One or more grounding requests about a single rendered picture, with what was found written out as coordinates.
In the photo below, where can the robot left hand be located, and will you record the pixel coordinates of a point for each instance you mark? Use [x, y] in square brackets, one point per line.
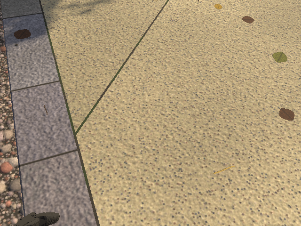
[40, 219]

